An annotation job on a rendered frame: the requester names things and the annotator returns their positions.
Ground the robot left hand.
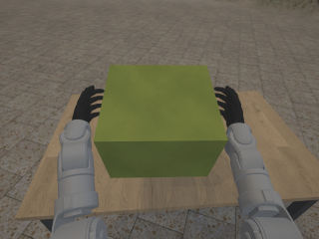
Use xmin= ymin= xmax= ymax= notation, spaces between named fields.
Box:
xmin=72 ymin=85 xmax=105 ymax=123

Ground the robot right hand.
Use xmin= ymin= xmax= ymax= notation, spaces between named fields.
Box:
xmin=214 ymin=86 xmax=245 ymax=127

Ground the carton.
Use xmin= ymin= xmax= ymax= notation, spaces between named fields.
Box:
xmin=94 ymin=65 xmax=228 ymax=178

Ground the table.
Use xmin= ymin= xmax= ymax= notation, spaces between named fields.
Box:
xmin=15 ymin=91 xmax=319 ymax=232

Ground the robot right upper arm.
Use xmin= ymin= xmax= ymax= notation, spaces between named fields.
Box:
xmin=240 ymin=216 xmax=303 ymax=239

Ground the right robot forearm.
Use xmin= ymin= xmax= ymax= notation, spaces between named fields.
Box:
xmin=224 ymin=122 xmax=303 ymax=239

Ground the robot left upper arm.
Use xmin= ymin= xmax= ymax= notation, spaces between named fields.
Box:
xmin=52 ymin=216 xmax=109 ymax=239

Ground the left robot forearm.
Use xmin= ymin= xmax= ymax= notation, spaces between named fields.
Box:
xmin=50 ymin=119 xmax=100 ymax=239

